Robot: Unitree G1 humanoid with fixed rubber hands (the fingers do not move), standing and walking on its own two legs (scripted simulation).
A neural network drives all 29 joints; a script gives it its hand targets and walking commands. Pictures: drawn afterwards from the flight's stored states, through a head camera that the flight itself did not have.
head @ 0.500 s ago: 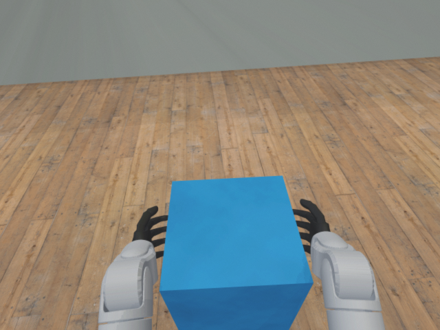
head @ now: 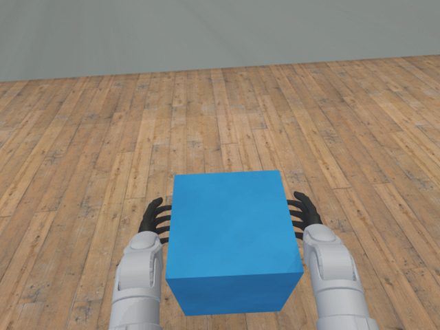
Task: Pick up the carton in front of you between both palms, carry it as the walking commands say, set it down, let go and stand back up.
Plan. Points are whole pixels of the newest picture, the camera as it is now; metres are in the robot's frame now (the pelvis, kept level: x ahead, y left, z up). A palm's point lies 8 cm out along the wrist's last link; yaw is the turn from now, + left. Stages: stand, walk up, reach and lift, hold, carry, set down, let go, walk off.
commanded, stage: carry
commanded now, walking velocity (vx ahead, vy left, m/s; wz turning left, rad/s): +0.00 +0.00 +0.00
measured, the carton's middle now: (230, 246) +0.32 +0.00 -0.04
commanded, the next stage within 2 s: hold in 0.86 s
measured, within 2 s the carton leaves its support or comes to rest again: neither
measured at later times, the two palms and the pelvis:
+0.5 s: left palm (152, 246) +0.28 +0.14 +0.04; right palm (319, 238) +0.28 -0.16 +0.04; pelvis -0.01 -0.01 +0.00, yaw +0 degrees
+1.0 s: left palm (162, 249) +0.27 +0.12 +0.04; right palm (332, 248) +0.26 -0.18 +0.04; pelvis -0.02 -0.01 +0.01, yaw -5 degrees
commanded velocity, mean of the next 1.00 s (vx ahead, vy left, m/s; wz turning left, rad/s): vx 0.00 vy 0.00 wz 0.00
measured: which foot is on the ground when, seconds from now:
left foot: down 0.00-1.00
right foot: down 0.00-1.00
